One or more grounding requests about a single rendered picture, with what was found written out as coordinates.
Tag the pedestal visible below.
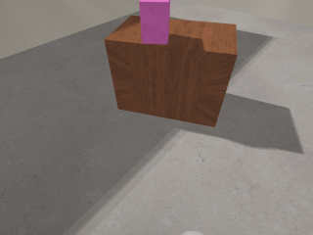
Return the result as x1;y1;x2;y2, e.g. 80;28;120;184
104;16;238;127

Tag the carton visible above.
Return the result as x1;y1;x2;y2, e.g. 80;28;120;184
139;0;170;45

